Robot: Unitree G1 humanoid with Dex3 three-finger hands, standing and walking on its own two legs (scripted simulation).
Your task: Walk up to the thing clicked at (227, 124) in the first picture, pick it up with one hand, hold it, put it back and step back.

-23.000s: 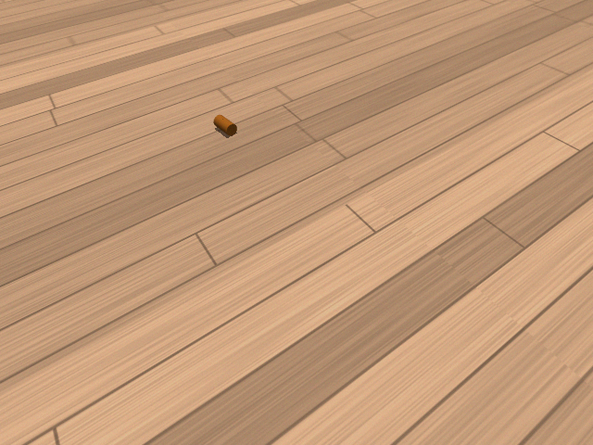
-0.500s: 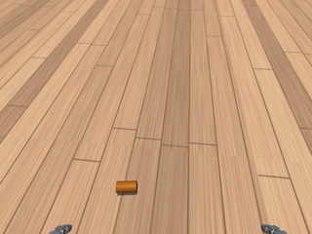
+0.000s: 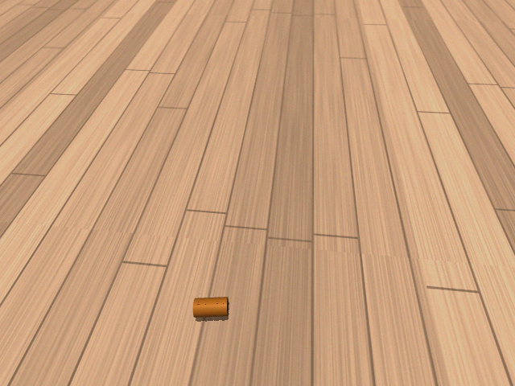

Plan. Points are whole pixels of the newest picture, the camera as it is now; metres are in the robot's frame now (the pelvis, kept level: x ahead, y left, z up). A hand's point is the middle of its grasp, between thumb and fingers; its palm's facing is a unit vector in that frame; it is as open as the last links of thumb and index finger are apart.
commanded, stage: walk up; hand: left
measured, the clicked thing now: (211, 307) +0.51 +0.21 -0.75
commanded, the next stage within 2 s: stand in 0.22 s
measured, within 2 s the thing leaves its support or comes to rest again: neither
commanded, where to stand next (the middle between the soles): +0.04 -0.01 m, yaw +1 degrees
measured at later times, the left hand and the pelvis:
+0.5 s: hand out of the picture +0.08 +0.26 -0.16, palm faces -0.02 -0.94 -0.34, open 7.4 cm; pelvis +0.01 +0.00 +0.00, yaw +1 degrees
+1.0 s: hand out of the picture +0.08 +0.26 -0.16, palm faces -0.01 -0.94 -0.35, open 7.4 cm; pelvis +0.02 +0.00 +0.00, yaw +1 degrees
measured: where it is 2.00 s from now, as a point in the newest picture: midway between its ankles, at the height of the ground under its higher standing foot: outside the picture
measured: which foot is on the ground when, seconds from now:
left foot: down 0.00-1.00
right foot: down 0.00-1.00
